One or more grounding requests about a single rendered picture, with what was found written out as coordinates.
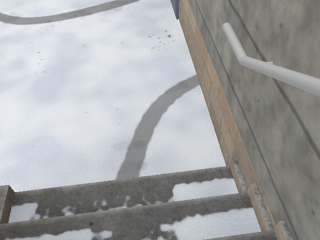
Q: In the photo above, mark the stairs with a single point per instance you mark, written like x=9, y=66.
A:
x=202, y=204

